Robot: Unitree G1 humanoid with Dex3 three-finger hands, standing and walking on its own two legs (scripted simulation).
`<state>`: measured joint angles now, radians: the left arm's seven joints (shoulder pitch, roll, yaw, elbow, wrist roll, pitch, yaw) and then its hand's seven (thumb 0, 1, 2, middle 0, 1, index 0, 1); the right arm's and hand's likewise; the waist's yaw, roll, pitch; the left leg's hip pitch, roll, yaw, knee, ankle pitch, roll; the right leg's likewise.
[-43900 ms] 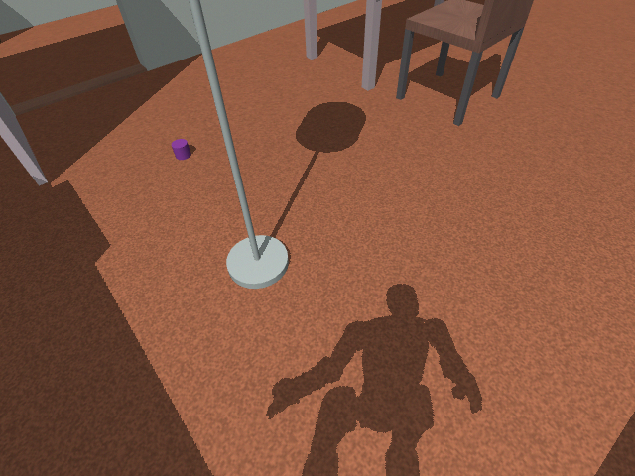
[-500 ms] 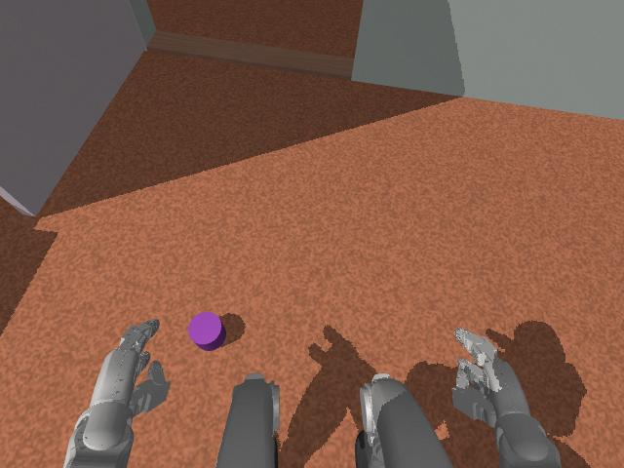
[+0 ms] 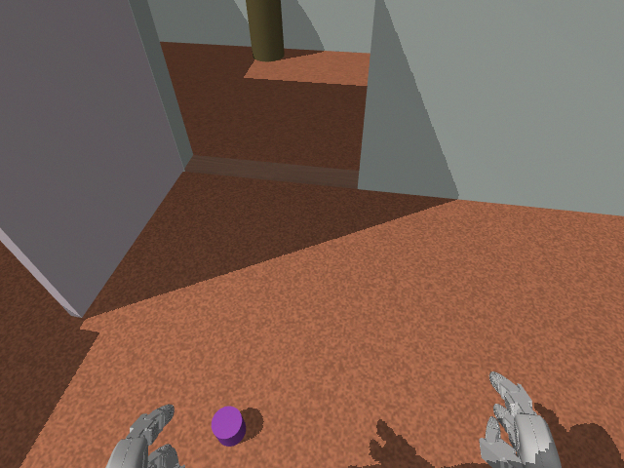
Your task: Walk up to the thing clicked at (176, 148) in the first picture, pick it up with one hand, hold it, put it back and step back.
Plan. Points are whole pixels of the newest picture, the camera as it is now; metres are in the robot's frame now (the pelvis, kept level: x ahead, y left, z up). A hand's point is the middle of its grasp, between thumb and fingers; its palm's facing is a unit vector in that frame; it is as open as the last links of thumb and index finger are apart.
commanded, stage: home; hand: left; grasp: from above
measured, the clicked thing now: (229, 426) +0.40 +0.25 -0.67
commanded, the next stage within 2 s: stand in 1.88 s
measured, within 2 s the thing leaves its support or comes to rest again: neither
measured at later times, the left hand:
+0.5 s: hand out of the picture +0.15 +0.17 -0.05, palm faces +0.05 -0.98 -0.19, open 7.4 cm
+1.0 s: hand out of the picture +0.16 +0.18 -0.05, palm faces +0.04 -0.98 -0.19, open 7.4 cm
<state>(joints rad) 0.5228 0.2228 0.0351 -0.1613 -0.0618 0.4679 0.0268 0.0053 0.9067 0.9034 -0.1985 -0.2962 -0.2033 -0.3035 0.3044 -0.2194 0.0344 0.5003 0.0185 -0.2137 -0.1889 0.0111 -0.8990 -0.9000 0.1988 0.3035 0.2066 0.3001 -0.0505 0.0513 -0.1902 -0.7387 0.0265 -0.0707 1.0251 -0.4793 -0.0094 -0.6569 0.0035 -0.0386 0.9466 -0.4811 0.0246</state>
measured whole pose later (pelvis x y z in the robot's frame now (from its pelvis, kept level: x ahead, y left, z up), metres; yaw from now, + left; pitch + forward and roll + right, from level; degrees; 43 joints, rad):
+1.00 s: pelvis -0.01 +0.00 +0.00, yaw +0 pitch +9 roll -3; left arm 0.50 0.23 0.03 -0.14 -0.05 0.45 0.01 0.01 0.91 0.90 -0.20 -0.30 -0.20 -0.30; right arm 0.29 -0.21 0.04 0.54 0.01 -0.25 -0.19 0.01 -0.90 -0.90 0.20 0.30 0.21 0.30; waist -0.04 0.04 -0.16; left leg -0.72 0.02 -0.07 1.02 -0.47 0.00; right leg -0.63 0.00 -0.04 0.94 -0.47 0.03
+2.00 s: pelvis +0.00 +0.00 +0.00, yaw +0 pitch +9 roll -3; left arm 0.48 0.24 0.02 -0.09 -0.03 0.40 0.02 0.01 0.91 0.90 -0.20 -0.29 -0.20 -0.30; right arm 0.28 -0.22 0.02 0.55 -0.02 -0.22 -0.17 0.01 -0.90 -0.90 0.20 0.30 0.21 0.30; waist -0.03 0.04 -0.13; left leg -0.70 0.02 -0.07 1.02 -0.47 -0.01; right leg -0.62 0.00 -0.03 0.95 -0.48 0.02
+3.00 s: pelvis -0.02 +0.01 +0.07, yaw +1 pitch -5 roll +0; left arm 0.19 0.30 0.03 1.13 0.03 0.00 0.02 0.00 0.91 0.90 -0.20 -0.30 -0.20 -0.30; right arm 0.16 -0.30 -0.04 1.12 -0.02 0.01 -0.01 0.00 -0.90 -0.90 0.20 0.30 0.21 0.30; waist 0.01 0.01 0.07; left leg -0.15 -0.01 -0.03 0.40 -0.17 0.01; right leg -0.10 -0.04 -0.01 0.37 -0.20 0.04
